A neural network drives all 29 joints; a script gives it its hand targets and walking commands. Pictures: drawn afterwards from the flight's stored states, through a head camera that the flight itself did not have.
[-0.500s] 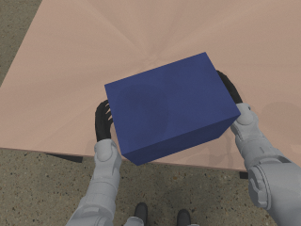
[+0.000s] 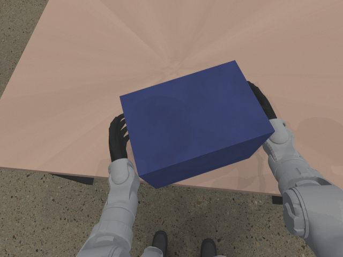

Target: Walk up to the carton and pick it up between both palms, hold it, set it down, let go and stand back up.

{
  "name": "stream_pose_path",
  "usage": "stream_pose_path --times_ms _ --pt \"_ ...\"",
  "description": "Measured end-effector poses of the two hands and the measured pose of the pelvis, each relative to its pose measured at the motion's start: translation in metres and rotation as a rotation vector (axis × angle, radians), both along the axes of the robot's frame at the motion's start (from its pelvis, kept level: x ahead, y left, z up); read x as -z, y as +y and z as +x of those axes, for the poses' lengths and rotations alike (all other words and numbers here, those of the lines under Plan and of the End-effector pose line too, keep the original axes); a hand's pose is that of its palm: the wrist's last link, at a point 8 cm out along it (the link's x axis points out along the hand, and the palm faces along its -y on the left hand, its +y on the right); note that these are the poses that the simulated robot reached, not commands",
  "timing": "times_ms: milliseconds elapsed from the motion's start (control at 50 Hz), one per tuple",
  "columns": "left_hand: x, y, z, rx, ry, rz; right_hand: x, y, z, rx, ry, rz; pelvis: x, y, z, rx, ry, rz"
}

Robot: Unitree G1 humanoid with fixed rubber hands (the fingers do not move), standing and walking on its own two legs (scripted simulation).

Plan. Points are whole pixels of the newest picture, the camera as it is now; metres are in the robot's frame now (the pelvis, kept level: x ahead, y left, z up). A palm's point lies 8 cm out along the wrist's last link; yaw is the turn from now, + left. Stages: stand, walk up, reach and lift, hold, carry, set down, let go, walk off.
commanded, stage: reach and lift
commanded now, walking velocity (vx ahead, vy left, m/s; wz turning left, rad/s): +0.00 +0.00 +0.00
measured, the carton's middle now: (191, 130) +0.41 +0.02 -0.02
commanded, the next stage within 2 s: none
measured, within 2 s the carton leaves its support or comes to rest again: leaves its support in 0.56 s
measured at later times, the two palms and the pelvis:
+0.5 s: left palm (115, 159) +0.33 +0.19 -0.04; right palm (260, 124) +0.43 -0.13 -0.02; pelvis -0.01 +0.00 +0.00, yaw +0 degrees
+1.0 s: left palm (101, 170) +0.30 +0.20 +0.00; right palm (263, 120) +0.41 -0.12 +0.05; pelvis -0.03 +0.00 +0.01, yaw +0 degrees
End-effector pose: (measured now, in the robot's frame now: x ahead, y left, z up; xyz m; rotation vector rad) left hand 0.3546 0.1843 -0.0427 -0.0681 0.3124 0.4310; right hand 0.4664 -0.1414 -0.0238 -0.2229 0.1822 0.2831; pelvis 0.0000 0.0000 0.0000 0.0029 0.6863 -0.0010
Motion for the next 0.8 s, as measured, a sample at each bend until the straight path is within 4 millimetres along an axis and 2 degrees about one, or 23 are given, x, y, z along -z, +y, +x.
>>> stream_pose_path --times_ms 280,500,660,800 --pt "-0.002 0.003 -0.005 -0.034 0.021 -0.011 0.001 0.005 -0.014 0.036 0.009 0.019 0.000 0.001 -0.002 0.000 -0.004 -0.002" --pt "-0.005 0.004 -0.021 -0.041 0.061 -0.025 -0.002 0.007 -0.032 0.052 0.050 0.021 -0.001 0.001 -0.010 0.001 -0.029 -0.002" --pt "-0.009 0.005 -0.038 -0.053 0.091 -0.044 -0.011 0.011 -0.043 0.041 0.084 0.000 -0.002 0.002 -0.019 0.001 -0.066 -0.003" --pt "-0.020 0.008 -0.048 -0.065 0.080 -0.066 -0.030 0.015 -0.049 0.036 0.081 -0.007 -0.004 0.004 -0.026 0.002 -0.102 -0.005"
